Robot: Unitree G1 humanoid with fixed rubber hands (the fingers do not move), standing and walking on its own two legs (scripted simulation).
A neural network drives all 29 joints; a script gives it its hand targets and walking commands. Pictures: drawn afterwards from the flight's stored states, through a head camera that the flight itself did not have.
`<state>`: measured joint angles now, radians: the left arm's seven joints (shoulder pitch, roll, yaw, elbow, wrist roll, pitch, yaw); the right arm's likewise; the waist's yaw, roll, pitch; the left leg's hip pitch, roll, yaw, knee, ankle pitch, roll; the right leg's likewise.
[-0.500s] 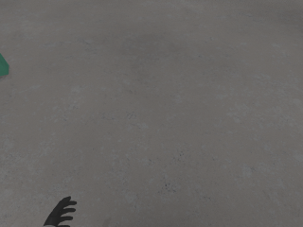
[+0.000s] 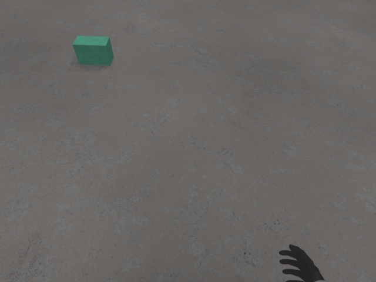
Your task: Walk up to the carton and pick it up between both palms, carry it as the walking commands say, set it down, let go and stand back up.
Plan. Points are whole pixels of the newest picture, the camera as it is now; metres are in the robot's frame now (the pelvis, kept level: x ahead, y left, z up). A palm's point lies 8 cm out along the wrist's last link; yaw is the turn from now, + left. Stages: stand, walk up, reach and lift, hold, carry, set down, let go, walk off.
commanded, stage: walk up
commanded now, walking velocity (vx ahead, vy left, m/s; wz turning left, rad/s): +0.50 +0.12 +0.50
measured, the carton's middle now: (94, 50) +1.98 +0.95 -0.68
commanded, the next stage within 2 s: none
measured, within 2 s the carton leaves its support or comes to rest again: neither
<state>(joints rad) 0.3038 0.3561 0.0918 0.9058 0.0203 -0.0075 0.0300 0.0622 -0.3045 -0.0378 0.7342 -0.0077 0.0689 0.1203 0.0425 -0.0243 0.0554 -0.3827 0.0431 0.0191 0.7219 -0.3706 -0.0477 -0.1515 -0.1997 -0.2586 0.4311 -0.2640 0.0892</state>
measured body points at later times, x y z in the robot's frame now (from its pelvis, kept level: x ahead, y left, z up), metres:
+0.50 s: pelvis +0.24 +0.10 -0.01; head +0.27 +0.13 +0.43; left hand +0.43 +0.36 -0.12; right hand +0.16 -0.16 -0.14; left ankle +0.02 +0.15 -0.74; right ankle +0.42 +0.02 -0.72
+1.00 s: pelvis +0.50 +0.25 -0.02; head +0.52 +0.27 +0.43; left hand +0.35 +0.46 -0.17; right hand +0.75 +0.08 -0.13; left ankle +0.54 +0.38 -0.74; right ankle +0.42 +0.04 -0.71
